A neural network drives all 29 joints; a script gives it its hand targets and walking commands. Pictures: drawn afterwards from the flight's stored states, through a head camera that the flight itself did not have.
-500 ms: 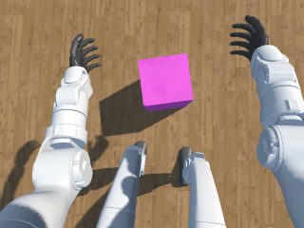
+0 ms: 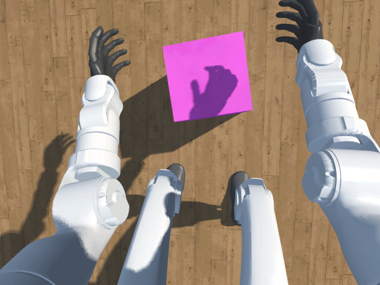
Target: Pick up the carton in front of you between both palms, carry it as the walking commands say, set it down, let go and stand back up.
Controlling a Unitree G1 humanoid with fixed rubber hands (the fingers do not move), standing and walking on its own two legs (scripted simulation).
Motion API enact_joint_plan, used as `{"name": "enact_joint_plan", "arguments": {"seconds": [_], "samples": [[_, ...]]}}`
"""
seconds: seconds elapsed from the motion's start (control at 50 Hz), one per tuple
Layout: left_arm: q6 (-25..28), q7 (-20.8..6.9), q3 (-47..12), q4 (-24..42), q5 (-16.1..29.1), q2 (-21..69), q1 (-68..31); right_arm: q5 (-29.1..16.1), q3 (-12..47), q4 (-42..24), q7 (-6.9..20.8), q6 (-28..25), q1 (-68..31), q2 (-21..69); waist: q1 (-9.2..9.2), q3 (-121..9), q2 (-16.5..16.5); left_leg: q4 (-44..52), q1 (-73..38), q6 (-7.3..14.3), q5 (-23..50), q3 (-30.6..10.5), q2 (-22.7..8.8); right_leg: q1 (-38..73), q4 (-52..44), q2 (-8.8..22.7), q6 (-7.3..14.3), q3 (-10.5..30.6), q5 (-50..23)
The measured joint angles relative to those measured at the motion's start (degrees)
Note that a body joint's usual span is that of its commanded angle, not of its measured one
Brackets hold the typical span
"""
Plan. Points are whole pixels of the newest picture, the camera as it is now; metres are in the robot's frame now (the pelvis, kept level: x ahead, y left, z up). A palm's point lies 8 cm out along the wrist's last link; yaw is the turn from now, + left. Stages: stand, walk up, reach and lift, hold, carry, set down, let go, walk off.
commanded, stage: reach and lift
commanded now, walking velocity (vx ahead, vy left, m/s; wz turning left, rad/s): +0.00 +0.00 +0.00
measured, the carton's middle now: (208, 85) +0.50 +0.02 -0.46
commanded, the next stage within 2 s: none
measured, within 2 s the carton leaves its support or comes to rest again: leaves its support in 1.38 s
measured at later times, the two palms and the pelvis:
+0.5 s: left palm (141, 89) +0.46 +0.20 -0.36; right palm (274, 70) +0.52 -0.16 -0.36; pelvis -0.06 +0.00 -0.19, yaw +1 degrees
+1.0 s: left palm (146, 88) +0.47 +0.20 -0.38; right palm (266, 73) +0.52 -0.14 -0.38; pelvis -0.05 +0.01 -0.21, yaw +1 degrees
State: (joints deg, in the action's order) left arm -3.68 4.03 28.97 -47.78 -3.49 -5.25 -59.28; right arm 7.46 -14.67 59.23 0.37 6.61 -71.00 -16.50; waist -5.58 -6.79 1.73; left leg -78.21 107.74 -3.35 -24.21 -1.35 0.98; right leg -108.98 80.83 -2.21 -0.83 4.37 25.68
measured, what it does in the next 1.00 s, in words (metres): lowers itself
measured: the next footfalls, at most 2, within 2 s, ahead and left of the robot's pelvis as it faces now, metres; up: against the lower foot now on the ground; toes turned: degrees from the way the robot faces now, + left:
none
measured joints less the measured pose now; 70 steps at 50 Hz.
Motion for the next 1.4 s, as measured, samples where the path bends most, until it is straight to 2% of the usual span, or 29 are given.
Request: {"name": "enact_joint_plan", "arguments": {"seconds": [0.14,0.28,0.38,0.52,0.62,0.74,0.96,1.1,1.14,1.2,1.24,1.32,1.4], "samples": [[0.06,2.35,-6.25,-0.96,6.95,-3.68,-3.93,-7.38,7.34,-0.77,-2.50,-0.29,-3.10,-4.38,-0.02,4.94,-0.94,-16.06,11.65,-0.27,-3.90,-0.42,0.82,-11.47,16.10,-0.58,-0.44,-0.06,3.80],[-2.30,4.51,-11.24,-1.97,12.65,-6.76,-10.03,-13.88,13.02,0.66,-3.43,1.54,-9.77,-9.03,-0.27,13.14,-1.55,-28.76,18.09,-0.94,-4.80,-0.48,1.33,-17.90,28.92,-1.07,-0.83,-0.12,4.83],[-2.83,4.93,-12.40,-6.79,13.42,-7.67,-15.83,-15.36,14.47,6.37,-2.92,1.71,-15.81,-10.39,-0.33,18.32,-1.74,-34.34,20.34,-1.21,-4.65,-0.38,1.56,-20.19,34.65,-1.13,-0.93,-0.14,4.79],[-0.76,4.67,-13.17,-13.35,13.03,-8.31,-21.89,-16.43,15.57,12.32,-2.40,-0.58,-20.93,-11.35,0.11,25.02,-2.39,-39.80,22.36,-1.24,-4.96,-0.12,1.84,-22.04,40.30,-0.77,-1.04,-0.13,5.45],[0.89,4.96,-14.72,-14.59,14.75,-8.93,-22.83,-18.44,17.74,11.61,-3.00,-2.24,-20.77,-11.89,0.58,29.90,-3.49,-43.44,21.14,-0.61,-6.61,0.44,1.29,-20.63,43.93,-0.12,-0.96,-0.21,7.35],[2.02,4.94,-16.74,-15.03,16.53,-9.90,-22.82,-20.72,19.71,9.51,-4.01,-2.98,-19.15,-11.25,0.94,29.90,-3.31,-46.11,21.37,-0.39,-8.25,0.47,0.96,-20.73,46.49,0.07,-0.91,-0.44,9.05],[2.15,4.82,-16.79,-15.79,15.78,-8.87,-21.48,-18.62,17.73,11.27,-4.26,-3.12,-18.52,-8.62,0.96,27.06,-2.80,-45.59,22.40,-0.51,-7.54,0.44,1.06,-21.71,46.09,0.26,-0.76,-0.53,8.50],[1.97,4.76,-18.35,-15.94,16.45,-7.69,-24.22,-19.28,19.44,11.73,-4.27,-2.91,-20.85,-6.92,1.11,28.90,-2.93,-44.48,21.71,-0.55,-6.55,0.26,0.98,-21.08,44.87,0.11,-0.70,-0.71,7.36],[1.86,6.22,-17.21,-16.49,15.38,-7.18,-25.44,-18.60,19.19,12.19,-4.93,-2.56,-21.75,-6.58,1.13,29.56,-2.91,-44.35,21.35,-0.63,-6.47,0.13,1.00,-20.74,44.69,-0.02,-0.71,-0.78,7.20],[1.31,6.70,-14.93,-16.68,13.89,-6.85,-26.22,-17.34,18.74,13.90,-4.95,-2.18,-23.40,-6.26,1.13,30.14,-2.75,-44.43,20.98,-0.78,-6.51,-0.03,1.04,-20.49,44.71,-0.33,-0.69,-0.80,7.06],[-0.03,6.34,-12.97,-16.19,12.00,-6.67,-26.39,-15.20,16.91,14.51,-4.78,-1.17,-24.05,-5.77,1.20,30.24,-2.47,-44.81,20.80,-0.95,-6.74,-0.12,1.12,-20.42,45.14,-0.49,-0.61,-0.79,7.20],[-3.75,3.85,-10.09,-13.87,8.19,-6.36,-25.05,-11.16,12.19,12.20,-4.12,1.59,-22.10,-4.24,1.25,28.73,-1.97,-46.09,21.25,-1.30,-7.72,-0.46,1.26,-20.99,46.37,-0.78,-0.38,-1.00,7.99],[-6.32,2.87,-9.29,-10.30,7.55,-5.96,-22.08,-9.95,10.15,7.67,-4.18,3.44,-17.63,-2.63,1.28,26.03,-1.89,-46.92,22.11,-1.64,-8.61,-0.80,1.63,-21.88,47.20,-0.96,-0.24,-1.13,8.84]]}}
